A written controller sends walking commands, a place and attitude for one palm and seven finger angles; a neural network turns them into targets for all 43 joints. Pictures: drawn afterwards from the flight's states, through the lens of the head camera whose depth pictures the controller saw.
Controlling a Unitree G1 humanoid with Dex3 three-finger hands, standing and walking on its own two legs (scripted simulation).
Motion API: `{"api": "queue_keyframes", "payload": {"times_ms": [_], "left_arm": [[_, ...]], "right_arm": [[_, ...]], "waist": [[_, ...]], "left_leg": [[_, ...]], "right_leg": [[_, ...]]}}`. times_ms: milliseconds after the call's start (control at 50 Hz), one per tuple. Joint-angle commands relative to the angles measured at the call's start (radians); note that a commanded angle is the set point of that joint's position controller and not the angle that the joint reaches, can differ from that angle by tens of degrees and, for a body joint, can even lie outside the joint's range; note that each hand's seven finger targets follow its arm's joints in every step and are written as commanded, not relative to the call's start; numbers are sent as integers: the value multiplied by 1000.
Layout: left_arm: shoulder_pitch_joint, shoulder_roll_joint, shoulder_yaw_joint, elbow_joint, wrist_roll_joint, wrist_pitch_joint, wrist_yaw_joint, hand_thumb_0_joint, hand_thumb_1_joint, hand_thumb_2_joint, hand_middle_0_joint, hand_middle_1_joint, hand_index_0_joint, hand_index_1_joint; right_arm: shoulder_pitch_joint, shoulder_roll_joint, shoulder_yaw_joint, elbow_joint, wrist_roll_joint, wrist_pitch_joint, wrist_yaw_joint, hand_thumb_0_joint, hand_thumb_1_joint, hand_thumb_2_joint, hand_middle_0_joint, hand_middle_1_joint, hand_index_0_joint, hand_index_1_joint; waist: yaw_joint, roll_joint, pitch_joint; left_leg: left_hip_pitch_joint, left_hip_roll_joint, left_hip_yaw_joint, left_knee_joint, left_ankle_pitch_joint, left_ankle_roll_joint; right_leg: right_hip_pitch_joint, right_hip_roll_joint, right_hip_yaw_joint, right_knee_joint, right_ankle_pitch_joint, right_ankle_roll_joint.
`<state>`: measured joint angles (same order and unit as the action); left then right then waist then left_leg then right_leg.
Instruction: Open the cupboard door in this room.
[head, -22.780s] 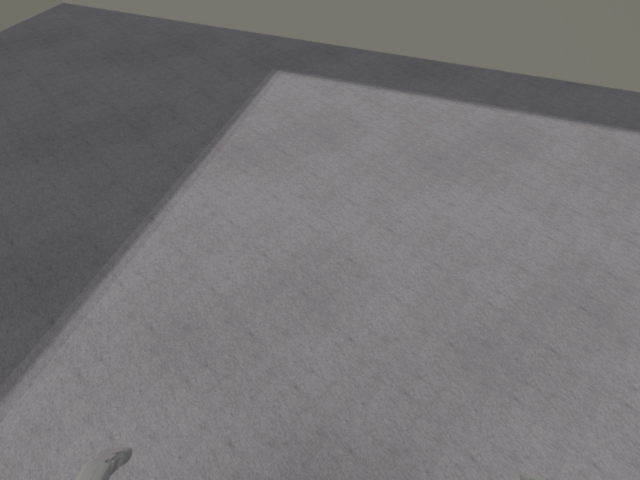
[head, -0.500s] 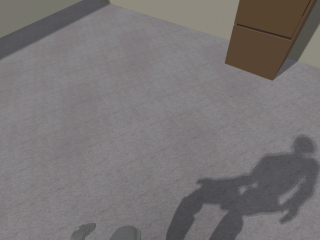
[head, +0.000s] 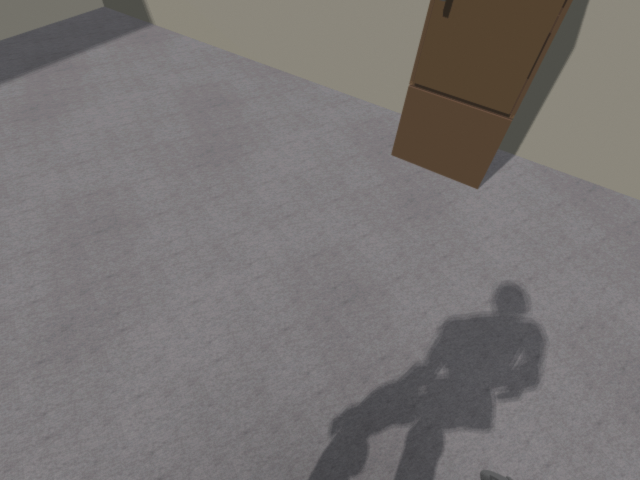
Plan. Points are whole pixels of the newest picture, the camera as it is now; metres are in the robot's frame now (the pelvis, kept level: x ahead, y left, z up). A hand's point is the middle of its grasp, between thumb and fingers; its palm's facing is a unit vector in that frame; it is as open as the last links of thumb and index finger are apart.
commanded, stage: turn or walk to find it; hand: left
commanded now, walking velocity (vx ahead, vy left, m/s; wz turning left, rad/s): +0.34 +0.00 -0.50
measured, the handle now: out of the picture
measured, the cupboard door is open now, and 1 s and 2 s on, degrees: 0 0 0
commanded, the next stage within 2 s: stand and wait in 1.34 s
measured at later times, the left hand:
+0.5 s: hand (298, 341) +0.37 +0.07 -0.18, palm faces -0.30 -0.94 -0.18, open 7.4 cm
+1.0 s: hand (291, 338) +0.37 +0.08 -0.17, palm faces -0.17 -0.97 -0.18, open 7.4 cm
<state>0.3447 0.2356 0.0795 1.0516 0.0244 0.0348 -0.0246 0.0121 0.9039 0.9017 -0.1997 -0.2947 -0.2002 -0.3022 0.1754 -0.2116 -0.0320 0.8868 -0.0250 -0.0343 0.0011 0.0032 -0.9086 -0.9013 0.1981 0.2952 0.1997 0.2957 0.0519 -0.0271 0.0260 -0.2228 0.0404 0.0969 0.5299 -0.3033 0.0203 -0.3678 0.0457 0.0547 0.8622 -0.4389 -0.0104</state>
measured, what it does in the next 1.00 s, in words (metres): walks ahead, turning right: right foot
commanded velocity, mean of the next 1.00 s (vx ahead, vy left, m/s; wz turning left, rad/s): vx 0.37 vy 0.00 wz -0.19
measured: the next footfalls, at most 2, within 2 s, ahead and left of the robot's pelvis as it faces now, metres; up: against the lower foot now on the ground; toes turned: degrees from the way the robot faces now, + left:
right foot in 0.44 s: +0.29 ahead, -0.14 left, +0.00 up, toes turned -21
left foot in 1.04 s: +0.59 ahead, -0.03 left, +0.00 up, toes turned -8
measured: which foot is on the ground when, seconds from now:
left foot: down 0.00-0.44, up 0.46-1.00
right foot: up 0.00-0.42, down 0.44-1.00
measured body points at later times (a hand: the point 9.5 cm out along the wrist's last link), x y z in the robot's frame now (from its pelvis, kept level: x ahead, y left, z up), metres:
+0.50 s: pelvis +0.19 -0.06 -0.02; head +0.24 -0.08 +0.42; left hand +0.39 +0.12 -0.16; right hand +0.01 -0.22 -0.16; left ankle +0.03 +0.10 -0.65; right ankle +0.25 -0.13 -0.74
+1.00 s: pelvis +0.41 -0.09 -0.01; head +0.45 -0.10 +0.44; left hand +0.39 +0.14 -0.16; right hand +0.48 -0.34 -0.15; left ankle +0.54 -0.01 -0.72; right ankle +0.25 -0.13 -0.74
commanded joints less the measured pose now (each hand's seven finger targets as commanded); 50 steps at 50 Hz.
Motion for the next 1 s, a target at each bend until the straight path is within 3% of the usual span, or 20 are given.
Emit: {"api": "queue_keyframes", "payload": {"times_ms": [0, 60, 100, 180, 280, 320, 360, 380, 400, 420, 440, 460, 500, 540, 580, 620, 700, 880, 940, 980], "left_arm": [[-130, 86, 26, -128, 10, -38, -28, 0, 900, 900, -200, -300, -200, -300], [-101, 30, 15, -110, 11, -32, -24, 0, 900, 900, -200, -300, -200, -300], [-106, 17, 11, -110, 8, -28, -19, 0, 900, 900, -200, -300, -200, -300], [-214, -3, -1, -147, 6, -23, -24, 0, 900, 900, -200, -300, -200, -300], [-384, -27, -27, -198, 1, -40, -29, 0, 900, 900, -200, -300, -200, -300], [-357, -20, -31, -190, 0, -49, -22, 0, 900, 900, -200, -300, -200, -300], [-190, 16, -23, -142, 1, -64, -11, 0, 900, 900, -200, -300, -200, -300], [-44, 50, -11, -94, 5, -74, -5, 0, 900, 900, -200, -300, -200, -300], [99, 145, 11, -47, 13, -87, 7, 0, 900, 900, -200, -300, -200, -300], [197, 236, 32, -17, 1, -92, 23, 0, 900, 900, -200, -300, -200, -300], [144, 257, 40, -26, -22, -83, 32, 0, 900, 900, -200, -300, -200, -300], [44, 216, 32, -42, -25, -82, 33, 0, 900, 900, -200, -300, -200, -300], [-85, 129, 3, -67, -29, -90, 33, 0, 900, 900, -200, -300, -200, -300], [-120, 79, -13, -59, -19, -107, 33, 0, 900, 900, -200, -300, -200, -300], [-122, 61, -21, -51, -13, -113, 32, 0, 900, 900, -200, -300, -200, -300], [-109, 43, -15, -53, -10, -122, 32, 0, 900, 900, -200, -300, -200, -300], [-57, 56, -19, -24, -14, -132, 30, 0, 900, 900, -200, -300, -200, -300], [134, 53, -30, 47, -7, -133, 50, 0, 900, 900, -200, -300, -200, -300], [127, 78, -26, 59, -5, -130, 54, 0, 900, 900, -200, -300, -200, -300], [88, 91, -26, 61, -11, -133, 54, 0, 900, 900, -200, -300, -200, -300]], "right_arm": [[98, -159, -40, -12, 1, -20, -23, 0, -900, -900, 200, 300, 200, 300], [186, -120, -33, 28, 7, -41, -27, 0, -900, -900, 200, 300, 200, 300], [237, -96, -27, 53, 12, -49, -31, 0, -900, -900, 200, 300, 200, 300], [300, -68, -21, 95, 4, -51, -32, 0, -900, -900, 200, 300, 200, 300], [384, -74, -28, 156, -9, -49, -33, 0, -900, -900, 200, 300, 200, 300], [388, -90, -31, 171, -6, -44, -32, 0, -900, -900, 200, 300, 200, 300], [348, -130, -41, 169, 3, -44, -32, 0, -900, -900, 200, 300, 200, 300], [309, -142, -45, 159, 10, -45, -29, 0, -900, -900, 200, 300, 200, 300], [311, -115, -38, 148, 23, -44, -15, 0, -900, -900, 200, 300, 200, 300], [331, -40, -23, 121, 33, -45, -14, 0, -900, -900, 200, 300, 200, 300], [269, -57, -26, 93, 37, -37, -18, 0, -900, -900, 200, 300, 200, 300], [244, -55, -30, 109, 34, -30, -12, 0, -900, -900, 200, 300, 200, 300], [209, -42, -32, 125, 14, -17, -9, 0, -900, -900, 200, 300, 200, 300], [246, -4, -25, 149, 0, 6, -8, 0, -900, -900, 200, 300, 200, 300], [273, 10, -25, 151, -1, 22, -5, 0, -900, -900, 200, 300, 200, 300], [264, 15, -27, 139, -5, 25, -1, 0, -900, -900, 200, 300, 200, 300], [118, -14, -32, 92, -5, 16, 13, 0, -900, -900, 200, 300, 200, 300], [-190, -9, -14, 10, -1, -11, 33, 0, -900, -900, 200, 300, 200, 300], [-162, -18, -13, 22, -1, -21, 27, 0, -900, -900, 200, 300, 200, 300], [52, -55, -26, 92, -5, -29, 11, 0, -900, -900, 200, 300, 200, 300]], "waist": [[-59, 152, 105], [-51, 113, 66], [-49, 150, 57], [-64, 163, 107], [-115, 156, 134], [-93, 168, 95], [-19, 191, -30], [57, 170, -102], [120, 37, -214], [120, -174, -331], [93, -102, -309], [55, -43, -207], [-10, 65, -39], [-60, 27, 27], [-88, -20, 39], [-95, -60, 29], [-62, -92, 64], [26, -78, 66], [-9, -56, 27], [-115, -63, -81]], "left_leg": [[79, 319, -287, -416, -242, 15], [176, 254, -105, -341, 156, -28], [222, 233, -36, -302, 380, -58], [227, 252, 21, -289, 517, 3], [317, 270, 66, -262, 683, 59], [327, 272, 113, -178, 961, 56], [349, 279, 133, 8, 1140, 38], [274, 255, 156, 184, 1052, 12], [-8, 213, 157, 454, 704, -20], [-326, 7, 115, 790, -244, -72], [-390, 24, -43, 920, -270, -41], [-400, 75, -81, 942, -145, -35], [-376, 135, -100, 849, -11, -39], [-291, 142, -80, 762, 25, -50], [-277, 140, -66, 694, 41, -65], [-305, 140, -60, 628, 87, -78], [-423, 142, -69, 507, 161, -93], [-481, 73, 4, 214, 118, -60], [-324, 19, 54, 85, 68, -28], [-18, -24, 69, -16, 163, 3]], "right_leg": [[-333, -110, -22, 311, 134, 21], [-367, -100, -38, 373, 244, 35], [-401, -94, -54, 406, 272, 39], [-447, -116, -100, 323, 282, 42], [-376, -103, -197, -30, 242, 4], [-236, -47, -248, -145, 188, -32], [-14, -8, -253, -252, 205, -68], [202, -1, -245, -335, 289, -82], [551, -160, -60, -351, 379, -142], [777, -451, 426, -391, 570, -271], [716, -493, 463, -478, 570, -305], [578, -456, 376, -525, 401, -268], [306, -377, 228, -571, 346, -180], [117, -311, 124, -613, 421, -139], [52, -278, 65, -639, 397, -140], [64, -251, 33, -653, 381, -142], [167, -250, 46, -672, 395, -152], [487, -275, 43, -578, 824, -146], [507, -279, 11, -480, 1027, -136], [418, -243, -41, -248, 1126, -89]]}}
